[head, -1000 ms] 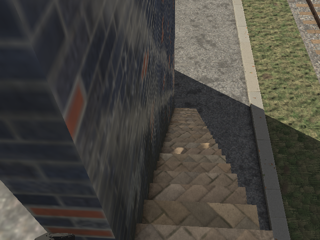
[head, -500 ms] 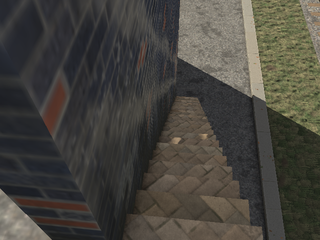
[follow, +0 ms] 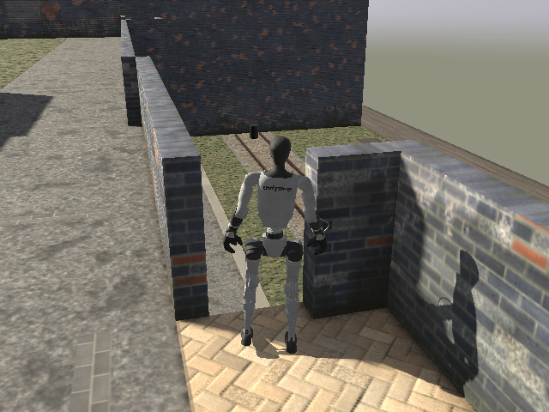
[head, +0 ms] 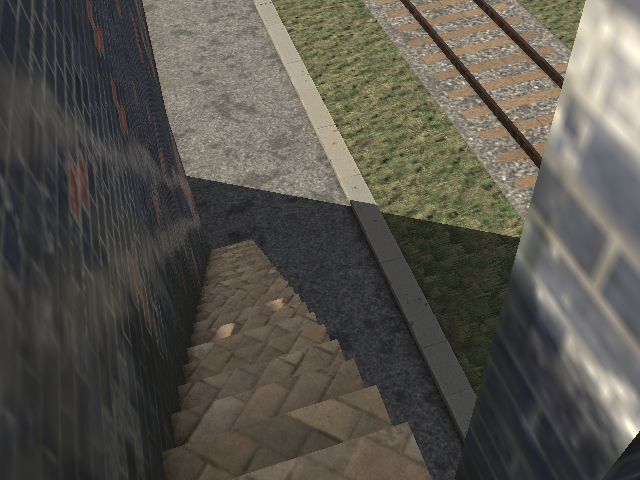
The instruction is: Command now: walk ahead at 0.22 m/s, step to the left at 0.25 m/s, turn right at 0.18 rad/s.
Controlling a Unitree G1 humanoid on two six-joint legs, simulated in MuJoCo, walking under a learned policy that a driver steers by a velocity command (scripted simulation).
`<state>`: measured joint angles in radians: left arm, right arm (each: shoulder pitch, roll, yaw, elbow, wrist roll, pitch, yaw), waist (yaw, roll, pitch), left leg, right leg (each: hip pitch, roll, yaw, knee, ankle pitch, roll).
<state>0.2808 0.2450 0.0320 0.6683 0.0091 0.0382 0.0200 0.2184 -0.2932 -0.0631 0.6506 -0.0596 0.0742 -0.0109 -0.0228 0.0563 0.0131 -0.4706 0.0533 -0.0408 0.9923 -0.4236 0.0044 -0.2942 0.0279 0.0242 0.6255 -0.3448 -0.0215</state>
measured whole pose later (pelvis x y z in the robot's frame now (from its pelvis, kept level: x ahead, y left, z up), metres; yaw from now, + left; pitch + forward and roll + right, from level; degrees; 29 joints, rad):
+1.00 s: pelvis +0.12 +0.07 +0.02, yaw +29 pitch +0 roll -3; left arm 0.16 0.33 0.06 0.77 0.03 0.14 0.00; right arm 0.35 -0.25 -0.05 0.70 0.01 -0.03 -0.02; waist -0.02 -0.06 0.04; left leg -0.24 -0.10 -0.27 0.37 -0.11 0.04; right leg -0.52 0.02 0.10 0.93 -0.24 0.05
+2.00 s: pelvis +0.15 +0.00 +0.01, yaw +4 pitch +2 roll +4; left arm 0.35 0.21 0.05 0.75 0.02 0.03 0.11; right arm 0.26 -0.24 -0.03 0.69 -0.04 0.11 0.01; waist 0.00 0.07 0.02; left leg -0.53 -0.07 -0.04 1.09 -0.37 0.01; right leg -0.29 -0.04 0.03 0.56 -0.30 -0.01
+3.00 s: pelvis +0.24 +0.09 +0.01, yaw +26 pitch +0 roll +0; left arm 0.21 0.24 0.01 0.80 0.01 0.07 0.01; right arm 0.25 -0.23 -0.03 0.78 0.00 0.00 -0.08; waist 0.01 0.00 0.00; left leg -0.25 -0.08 -0.20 0.59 -0.33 0.01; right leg -0.26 0.05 0.05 0.50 -0.23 -0.04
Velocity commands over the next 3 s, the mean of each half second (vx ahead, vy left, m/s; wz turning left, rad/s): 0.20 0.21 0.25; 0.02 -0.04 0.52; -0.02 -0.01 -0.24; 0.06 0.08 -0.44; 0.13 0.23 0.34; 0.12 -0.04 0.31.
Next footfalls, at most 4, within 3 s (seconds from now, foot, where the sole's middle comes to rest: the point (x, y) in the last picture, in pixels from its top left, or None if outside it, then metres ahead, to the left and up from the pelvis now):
0.50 left None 0.16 0.18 -0.76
1.16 right None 0.25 -0.03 -0.76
1.52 left None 0.15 0.13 -0.76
1.86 right None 0.19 -0.10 -0.76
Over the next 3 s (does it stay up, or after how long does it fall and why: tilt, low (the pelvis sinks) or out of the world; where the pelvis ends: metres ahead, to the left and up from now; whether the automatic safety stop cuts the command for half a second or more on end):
stays up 0.24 0.09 0.01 its command is cut before an obstacle from the start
